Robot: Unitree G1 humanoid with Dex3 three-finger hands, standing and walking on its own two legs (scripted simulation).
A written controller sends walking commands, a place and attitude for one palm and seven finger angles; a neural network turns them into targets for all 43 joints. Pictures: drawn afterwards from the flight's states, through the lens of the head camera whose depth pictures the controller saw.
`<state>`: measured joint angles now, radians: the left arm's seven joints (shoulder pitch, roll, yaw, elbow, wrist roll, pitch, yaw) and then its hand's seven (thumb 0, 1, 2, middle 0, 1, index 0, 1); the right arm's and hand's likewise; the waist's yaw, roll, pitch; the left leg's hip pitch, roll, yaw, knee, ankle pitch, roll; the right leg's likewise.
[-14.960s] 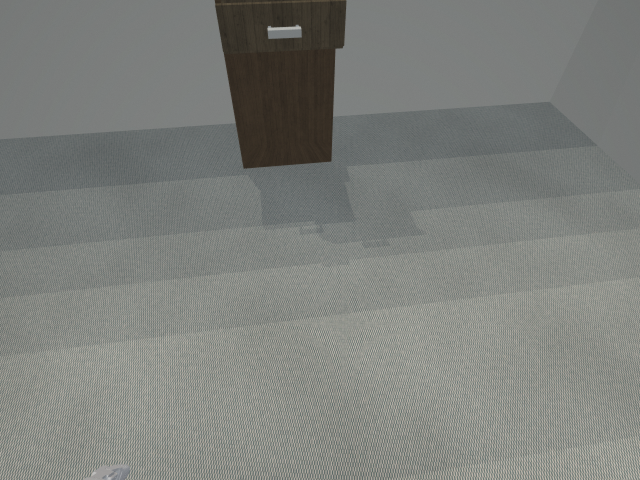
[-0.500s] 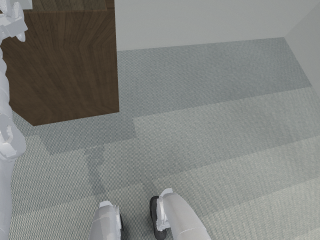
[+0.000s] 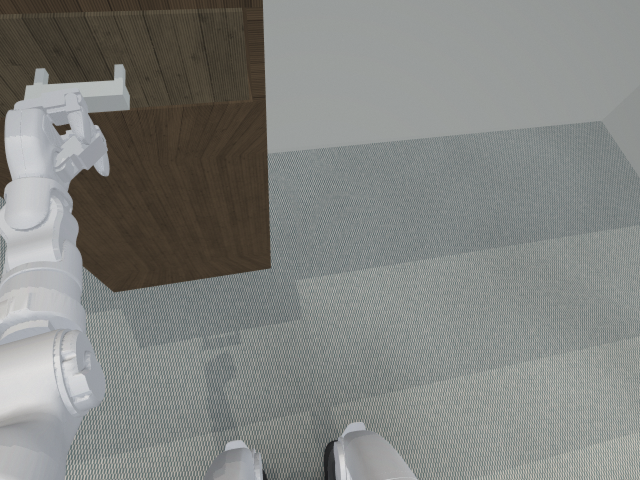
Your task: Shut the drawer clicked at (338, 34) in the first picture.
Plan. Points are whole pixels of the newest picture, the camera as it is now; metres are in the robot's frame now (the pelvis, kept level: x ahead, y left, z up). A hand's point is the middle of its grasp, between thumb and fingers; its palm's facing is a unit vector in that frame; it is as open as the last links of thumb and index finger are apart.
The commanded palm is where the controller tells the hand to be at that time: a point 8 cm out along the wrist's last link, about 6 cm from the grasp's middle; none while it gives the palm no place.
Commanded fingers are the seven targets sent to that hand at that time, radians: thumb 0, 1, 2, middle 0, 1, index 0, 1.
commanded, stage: draw the hand back to the body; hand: left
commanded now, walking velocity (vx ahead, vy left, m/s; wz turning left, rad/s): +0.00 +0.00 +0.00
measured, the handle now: (80, 85) +0.60 +0.26 +0.06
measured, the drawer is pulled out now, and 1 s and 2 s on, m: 0.00 0.00 0.00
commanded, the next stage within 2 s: step back with the hand held close in 1.26 s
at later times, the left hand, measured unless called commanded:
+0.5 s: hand (23, 251) +0.34 +0.23 +0.14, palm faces +0.21 -0.96 -0.19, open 3.3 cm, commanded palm +0.29 +0.27 +0.16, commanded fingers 0.00 0.90 0.90 -1.40 -1.60 -1.40 -1.60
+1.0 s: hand out of the picture +0.20 +0.23 +0.21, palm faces +0.41 -0.84 -0.35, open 3.3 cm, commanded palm +0.14 +0.26 +0.23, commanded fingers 0.00 0.90 0.90 -1.40 -1.60 -1.40 -1.60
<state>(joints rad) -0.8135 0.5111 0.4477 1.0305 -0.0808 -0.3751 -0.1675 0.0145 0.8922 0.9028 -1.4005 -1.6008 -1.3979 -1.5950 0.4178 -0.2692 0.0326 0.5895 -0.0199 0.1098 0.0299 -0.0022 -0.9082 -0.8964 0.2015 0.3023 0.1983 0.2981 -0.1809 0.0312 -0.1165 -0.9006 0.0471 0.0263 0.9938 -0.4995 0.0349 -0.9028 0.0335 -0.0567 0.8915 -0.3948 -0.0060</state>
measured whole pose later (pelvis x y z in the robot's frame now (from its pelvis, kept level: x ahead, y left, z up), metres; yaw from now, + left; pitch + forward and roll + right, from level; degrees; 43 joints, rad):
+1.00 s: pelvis +0.01 -0.02 +0.06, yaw +3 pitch -4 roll -1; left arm 0.40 0.31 0.25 -0.31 -0.07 -0.07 0.09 0.02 0.90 0.90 -1.41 -1.60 -1.40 -1.59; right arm 0.21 -0.24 0.04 0.62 0.01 -0.07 -0.06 0.01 -0.91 -0.90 0.20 0.30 0.20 0.30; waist 0.05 0.08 0.01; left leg -0.07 0.01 0.02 0.42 -0.28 0.01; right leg -0.10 0.02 -0.05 0.40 -0.23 -0.03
